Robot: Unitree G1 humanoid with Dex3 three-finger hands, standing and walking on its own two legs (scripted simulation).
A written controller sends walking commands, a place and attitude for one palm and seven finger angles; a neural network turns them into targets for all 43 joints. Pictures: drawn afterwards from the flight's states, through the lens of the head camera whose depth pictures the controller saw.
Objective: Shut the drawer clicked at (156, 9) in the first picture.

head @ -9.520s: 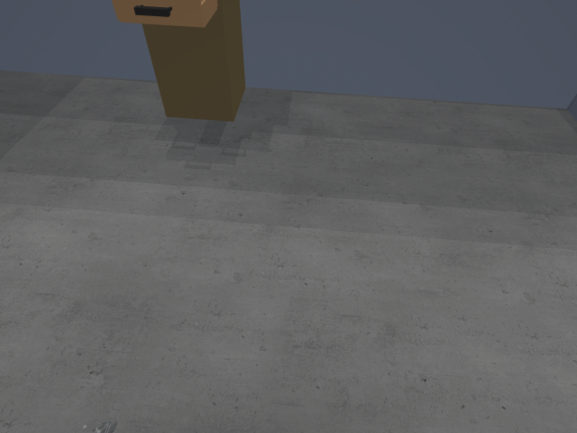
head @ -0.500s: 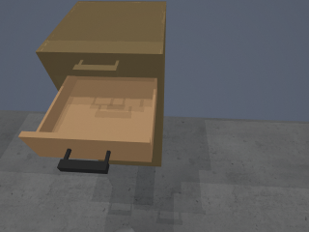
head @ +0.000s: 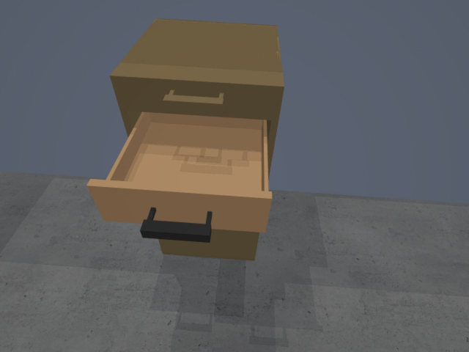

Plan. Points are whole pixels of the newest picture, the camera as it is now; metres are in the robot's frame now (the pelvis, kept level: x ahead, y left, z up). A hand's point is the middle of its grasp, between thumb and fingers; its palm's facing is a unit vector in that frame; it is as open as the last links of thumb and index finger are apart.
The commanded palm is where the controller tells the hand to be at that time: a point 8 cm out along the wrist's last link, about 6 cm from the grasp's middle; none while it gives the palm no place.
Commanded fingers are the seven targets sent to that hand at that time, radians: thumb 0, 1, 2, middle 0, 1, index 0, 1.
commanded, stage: come to a stop and stand still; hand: left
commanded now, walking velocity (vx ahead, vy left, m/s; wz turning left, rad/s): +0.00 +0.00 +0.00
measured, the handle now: (178, 222) +0.38 +0.15 -0.04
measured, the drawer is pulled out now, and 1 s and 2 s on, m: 0.28 0.28 0.28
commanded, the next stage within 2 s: look again from close up in 1.00 s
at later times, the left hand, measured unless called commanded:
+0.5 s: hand out of the picture -0.12 +0.23 -0.18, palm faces +0.08 -0.98 -0.16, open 7.4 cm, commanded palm none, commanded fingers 0.00 0.90 0.90 -0.20 -0.30 -0.20 -0.30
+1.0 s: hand out of the picture -0.15 +0.25 -0.17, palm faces +0.05 -0.98 -0.17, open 7.3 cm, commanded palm none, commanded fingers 0.00 0.90 0.90 -0.20 -0.30 -0.20 -0.30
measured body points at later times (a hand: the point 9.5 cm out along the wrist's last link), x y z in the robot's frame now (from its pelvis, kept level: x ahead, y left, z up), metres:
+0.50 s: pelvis -0.10 +0.07 +0.00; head -0.10 +0.10 +0.45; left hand -0.12 +0.28 -0.17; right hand -0.11 -0.16 -0.14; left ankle -0.09 +0.16 -0.73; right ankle -0.06 -0.07 -0.72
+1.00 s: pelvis -0.14 +0.09 +0.01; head -0.15 +0.10 +0.46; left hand -0.15 +0.30 -0.15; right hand -0.16 -0.12 -0.15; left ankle -0.09 +0.16 -0.73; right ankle -0.11 -0.03 -0.73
